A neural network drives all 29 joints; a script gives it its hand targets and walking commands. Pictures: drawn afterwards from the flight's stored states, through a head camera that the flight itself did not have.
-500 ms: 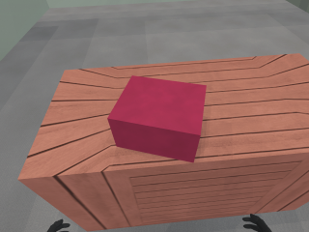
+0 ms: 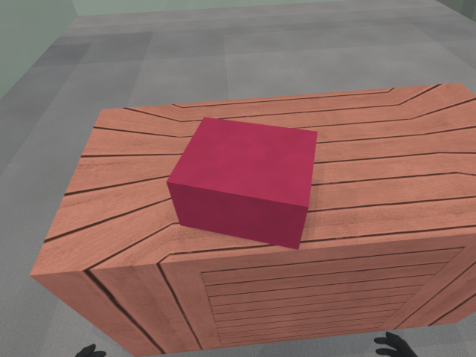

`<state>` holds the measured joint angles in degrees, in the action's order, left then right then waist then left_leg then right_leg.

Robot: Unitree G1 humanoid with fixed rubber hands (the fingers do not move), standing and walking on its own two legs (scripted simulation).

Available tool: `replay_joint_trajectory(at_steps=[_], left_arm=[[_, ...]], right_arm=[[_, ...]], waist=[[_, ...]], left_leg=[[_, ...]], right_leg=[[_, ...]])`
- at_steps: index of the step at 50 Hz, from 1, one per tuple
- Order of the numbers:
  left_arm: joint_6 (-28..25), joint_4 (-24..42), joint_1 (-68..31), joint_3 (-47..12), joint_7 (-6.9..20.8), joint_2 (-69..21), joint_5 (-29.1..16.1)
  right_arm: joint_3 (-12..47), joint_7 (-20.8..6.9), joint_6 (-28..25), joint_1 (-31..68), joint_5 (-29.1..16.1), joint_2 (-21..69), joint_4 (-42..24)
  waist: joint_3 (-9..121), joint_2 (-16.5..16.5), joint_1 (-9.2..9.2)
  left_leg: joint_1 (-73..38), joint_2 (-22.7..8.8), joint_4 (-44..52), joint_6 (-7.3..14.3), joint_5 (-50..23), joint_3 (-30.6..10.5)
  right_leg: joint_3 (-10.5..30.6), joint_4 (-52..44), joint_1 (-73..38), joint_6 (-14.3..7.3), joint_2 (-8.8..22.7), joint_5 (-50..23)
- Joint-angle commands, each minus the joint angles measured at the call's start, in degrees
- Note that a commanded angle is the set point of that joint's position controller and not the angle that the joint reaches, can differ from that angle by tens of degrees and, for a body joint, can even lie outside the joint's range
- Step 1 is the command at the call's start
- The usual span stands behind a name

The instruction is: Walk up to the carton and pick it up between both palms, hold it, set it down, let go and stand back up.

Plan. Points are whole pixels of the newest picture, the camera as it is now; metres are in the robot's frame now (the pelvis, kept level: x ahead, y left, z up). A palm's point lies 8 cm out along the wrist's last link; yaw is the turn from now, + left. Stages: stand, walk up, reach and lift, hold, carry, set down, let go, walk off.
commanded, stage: stand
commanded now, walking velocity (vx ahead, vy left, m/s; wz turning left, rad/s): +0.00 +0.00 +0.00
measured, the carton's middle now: (248, 178) +0.49 -0.01 +0.01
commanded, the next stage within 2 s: none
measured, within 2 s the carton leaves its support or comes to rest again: neither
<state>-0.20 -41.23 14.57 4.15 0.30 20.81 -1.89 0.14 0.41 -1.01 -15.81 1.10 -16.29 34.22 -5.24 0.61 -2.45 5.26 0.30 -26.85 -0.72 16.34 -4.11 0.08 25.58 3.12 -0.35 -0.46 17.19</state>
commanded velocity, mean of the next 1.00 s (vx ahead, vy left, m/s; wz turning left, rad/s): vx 0.00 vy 0.00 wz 0.00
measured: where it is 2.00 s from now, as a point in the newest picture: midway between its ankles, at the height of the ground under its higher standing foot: outside the picture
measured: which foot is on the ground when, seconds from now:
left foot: down 0.00-1.00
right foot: down 0.00-1.00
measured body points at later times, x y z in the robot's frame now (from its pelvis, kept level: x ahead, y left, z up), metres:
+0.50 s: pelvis +0.00 +0.00 +0.00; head +0.00 -0.01 +0.45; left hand +0.12 +0.30 -0.10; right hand +0.11 -0.26 -0.10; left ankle -0.01 +0.13 -0.74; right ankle -0.03 -0.12 -0.74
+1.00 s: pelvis -0.01 +0.00 +0.00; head -0.01 -0.01 +0.45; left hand +0.10 +0.31 -0.10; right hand +0.10 -0.27 -0.10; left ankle -0.01 +0.13 -0.74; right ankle -0.03 -0.12 -0.74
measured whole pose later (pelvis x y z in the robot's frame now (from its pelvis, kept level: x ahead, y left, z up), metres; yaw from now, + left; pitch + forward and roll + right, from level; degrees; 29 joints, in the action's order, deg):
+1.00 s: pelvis -0.01 +0.00 +0.00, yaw +0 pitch -6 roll +0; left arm -0.5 -45.1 14.6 4.2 0.4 20.2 -1.9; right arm 0.1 1.0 -1.3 -15.8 1.1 -16.4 37.6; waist -5.2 1.1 -2.4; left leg 5.3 0.3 -26.8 -0.7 15.8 -4.1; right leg 0.1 25.6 3.1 -0.3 -0.5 16.7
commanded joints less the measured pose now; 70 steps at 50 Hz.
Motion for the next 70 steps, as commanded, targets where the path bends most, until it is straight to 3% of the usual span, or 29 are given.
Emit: replay_joint_trajectory(at_steps=[1, 3, 7, 10, 15, 16, 18, 19, 22, 24, 27, 33, 35, 36, 37, 41, 44, 46, 48, 49, 51, 52, 54, 55, 57, 60, 63, 65, 70], left_arm=[[-2.71, 0.14, -6.02, 1.65, 0.35, 11.87, 2.74], [-2.48, -0.34, -3.83, 2.25, 0.35, 13.50, 2.28], [-2.41, -0.14, -6.39, 1.62, 0.21, 11.27, 2.14], [-2.06, -0.53, -5.15, 1.35, 0.09, 12.30, 2.11], [-1.86, -2.02, -3.33, 1.61, -0.33, 11.61, 1.58], [-1.65, -1.26, -5.64, 0.54, -0.37, 10.57, 1.67], [-1.87, -1.46, -4.45, 1.15, -0.03, 10.85, 1.83], [-1.87, -1.07, -6.42, 0.67, 0.06, 10.72, 1.92], [-2.29, -0.42, -5.88, 1.56, 0.42, 12.56, 2.03], [-2.35, -2.68, -6.65, 1.17, 0.78, 11.56, 2.00], [-2.48, -1.99, -7.23, 1.72, 0.20, 11.56, 2.38], [-2.83, -3.19, -5.76, 1.50, 0.08, 13.00, 1.82], [-2.64, -3.07, -7.47, 0.66, 0.08, 9.59, 2.59], [-2.52, -3.00, -3.95, 0.93, 0.14, 11.41, 2.20], [-2.20, -3.69, -5.64, 1.28, 0.61, 11.14, 1.94], [-1.96, -2.17, -7.58, 1.25, 0.24, 10.67, 1.47], [-2.27, -3.42, -6.95, 1.72, 0.33, 12.13, 1.94], [-1.88, -3.20, -6.39, 0.63, 0.19, 11.02, 1.51], [-1.97, -3.25, -7.19, 1.22, 0.10, 11.63, 1.94], [-1.78, -3.29, -7.58, 1.35, -0.04, 11.68, 2.33], [-2.02, -3.22, -8.80, 1.73, -0.03, 13.75, 2.19], [-2.42, -2.58, -5.90, 1.63, -0.15, 12.38, 2.43], [-2.12, -3.49, -7.54, 1.05, -0.49, 12.21, 2.59], [-1.88, -3.34, -6.91, 1.57, -0.16, 11.73, 1.84], [-1.88, -4.51, -4.16, 1.72, 0.07, 12.75, 2.04], [-2.15, -3.77, -6.53, 1.31, 0.12, 10.78, 1.68], [-2.49, -4.96, -6.90, 1.55, 0.42, 13.10, 2.43], [-2.05, -4.45, -5.24, 1.05, 0.03, 10.74, 2.14], [-2.08, -4.20, -8.48, 0.96, 0.87, 11.71, 1.95]], right_arm=[[-5.11, 0.30, -1.42, 3.59, -0.06, -15.10, 1.53], [-4.86, 0.36, -1.42, 3.71, -0.08, -15.02, 3.19], [-4.36, 0.79, -1.81, 4.58, 0.13, -15.39, 3.28], [-3.84, 0.18, -1.24, 3.92, -0.85, -14.15, 3.19], [-4.32, 0.88, -2.14, 3.70, 0.01, -16.24, 4.21], [-4.88, 0.88, -2.14, 3.10, -0.12, -15.75, 3.83], [-4.48, 0.96, -2.38, 4.81, 0.05, -15.58, 4.44], [-4.27, 0.76, -2.00, 3.11, -0.49, -15.56, 4.09], [-5.06, 0.59, -2.17, 6.49, -0.15, -17.01, 3.92], [-4.02, 0.25, -1.74, 5.71, 0.02, -14.92, 4.60], [-5.14, 0.66, -1.64, 4.96, -0.76, -16.05, 5.90], [-4.74, 0.98, -1.02, 2.74, -0.79, -15.08, 5.26], [-4.44, 1.41, -0.98, 5.91, -0.73, -16.00, 4.81], [-4.86, 1.25, -1.18, 6.68, -0.69, -15.92, 4.33], [-4.30, 1.35, -1.65, 4.83, -0.39, -15.39, 4.42], [-4.53, 1.18, -1.89, 5.04, -0.83, -16.15, 5.30], [-3.67, 0.68, -2.11, 4.33, -0.67, -13.31, 5.82], [-4.92, 0.97, -1.63, 7.74, -0.41, -16.76, 5.15], [-4.14, 0.72, -1.25, 6.42, -0.62, -15.48, 6.74], [-4.32, 0.80, -1.20, 3.66, -1.11, -15.52, 6.06], [-3.68, 0.70, -1.67, 5.05, -0.17, -12.97, 6.85], [-3.88, 0.83, -1.50, 4.76, -0.79, -14.64, 5.82], [-3.89, 0.37, -1.32, 4.76, -0.82, -14.99, 6.27], [-4.55, 0.80, -1.18, 5.14, -0.37, -16.23, 6.88], [-4.33, 0.69, -1.47, 5.56, 0.05, -15.94, 6.01], [-4.18, 0.80, -1.42, 5.65, 0.17, -16.70, 7.74], [-4.32, 0.43, -2.01, 5.50, -0.50, -15.07, 6.93], [-4.16, 0.74, -1.69, 5.07, -0.15, -15.57, 7.30], [-4.86, 0.79, -2.03, 4.87, -0.70, -17.36, 7.27]], waist=[[6.01, 6.52, 1.24], [3.26, 4.49, 2.70], [2.51, 9.61, 2.40], [0.89, 5.56, 3.14], [4.91, 6.56, 3.95], [1.12, 7.32, 1.68], [0.38, 2.83, 4.64], [1.13, 7.91, 3.25], [0.95, 9.10, 3.53], [3.10, 4.69, 2.76], [3.02, 8.01, 3.28], [4.74, 4.73, 2.48], [0.91, 9.38, 2.81], [0.59, 8.42, 4.28], [3.55, 3.95, 2.21], [0.75, 10.76, 3.00], [1.10, 4.58, 2.84], [-1.28, 10.30, 3.77], [2.78, 4.58, 3.81], [3.77, 8.44, 2.74], [1.87, 3.31, 2.53], [0.27, 10.41, 2.92], [-0.77, 2.61, 2.83], [0.79, 8.70, 1.66], [-0.41, 7.30, 2.00], [-3.41, 7.19, 4.33], [2.43, 2.98, 2.53], [-0.05, 9.74, 3.44], [1.61, 7.37, 2.05]], left_leg=[[3.03, -4.90, 5.37, 3.50, -13.51, -3.67], [4.59, -5.05, 5.35, 3.43, -15.90, -3.30], [4.11, -5.20, 6.36, 3.09, -17.99, -3.32], [6.01, -5.29, 6.50, 3.02, -18.63, -3.76], [2.04, -5.92, 5.89, 3.77, -17.27, -4.05], [5.15, -5.96, 6.15, 3.35, -17.80, -4.44], [7.14, -6.60, 6.90, 3.75, -17.31, -5.54], [6.43, -4.81, 6.00, 2.84, -17.72, -3.49], [4.31, -4.54, 6.30, 2.83, -15.79, -3.18], [4.12, -5.13, 6.81, 3.26, -16.58, -4.21], [2.80, -5.67, 4.59, 3.24, -19.33, -3.24], [0.63, -5.60, 5.76, 3.11, -21.96, -2.33], [4.27, -5.56, 6.32, 3.09, -20.84, -3.20], [3.87, -5.60, 6.73, 2.76, -19.63, -3.47], [3.05, -5.98, 6.36, 2.92, -19.08, -3.87], [5.18, -5.07, 6.67, 2.75, -16.03, -2.74], [4.38, -5.68, 7.89, 3.47, -15.08, -4.67], [5.69, -4.93, 7.45, 2.53, -15.41, -4.09], [5.19, -6.74, 7.44, 3.44, -17.66, -5.44], [3.30, -4.80, 5.03, 2.65, -18.19, -2.18], [4.53, -5.96, 7.24, 3.61, -16.04, -3.95], [4.81, -5.53, 7.04, 2.83, -16.00, -3.50], [4.68, -6.24, 8.00, 2.99, -16.63, -4.49], [4.68, -5.07, 7.02, 3.27, -15.18, -3.89], [5.78, -5.07, 10.27, 2.34, -6.01, -4.33], [8.43, -5.41, 8.05, 3.29, -10.60, -4.08], [3.78, -5.56, 8.81, 3.01, -10.74, -4.51], [5.73, -5.24, 9.19, 2.10, -12.62, -3.97], [3.88, -5.38, 7.20, 2.48, -16.16, -4.26]], right_leg=[[6.18, -3.89, 2.16, -2.89, 6.66, -16.46], [4.91, -3.19, 1.39, -2.90, 6.74, -19.48], [5.99, -2.07, 2.73, -2.39, 6.65, -17.92], [5.81, -2.46, 2.26, -2.54, 7.01, -19.98], [6.44, -2.62, 1.02, -2.65, 7.29, -18.72], [6.89, -3.37, 3.07, -2.15, 7.32, -17.88], [5.52, -2.09, 1.92, -2.28, 6.34, -17.18], [6.23, -3.09, 1.68, -2.63, 7.03, -18.53], [5.68, -3.32, 4.30, -2.52, 6.67, -17.66], [5.49, -3.49, 1.88, -1.60, 6.08, -16.38], [6.47, -3.53, 1.93, -3.00, 7.49, -21.24], [5.34, -2.52, 1.37, -2.24, 6.53, -23.28], [5.51, -3.84, 2.81, -1.32, 6.51, -19.45], [5.09, -3.92, 2.20, -2.17, 6.65, -19.41], [4.88, -3.20, 0.61, -2.33, 6.19, -19.34], [8.17, -3.91, 2.76, -2.64, 7.19, -18.47], [6.81, -4.08, 3.03, -2.44, 6.58, -16.61], [6.39, -3.70, 5.36, -2.77, 7.08, -16.13], [5.97, -3.77, 0.39, -2.54, 6.20, -19.80], [6.70, -3.53, 1.05, -3.37, 7.98, -23.13], [6.23, -4.13, 1.85, -2.79, 6.55, -17.87], [7.17, -3.84, 3.02, -3.14, 7.63, -19.84], [5.84, -4.24, 4.29, -2.51, 6.84, -18.78], [6.14, -4.32, 3.98, -2.60, 6.13, -17.79], [4.67, -3.95, 3.88, -1.92, 5.03, -12.51], [5.89, -5.33, 4.45, -2.47, 6.21, -12.02], [6.75, -5.18, 3.05, -3.18, 7.11, -13.49], [6.16, -3.66, 2.33, -2.91, 6.72, -16.37], [6.03, -4.09, 3.02, -2.81, 7.18, -19.01]])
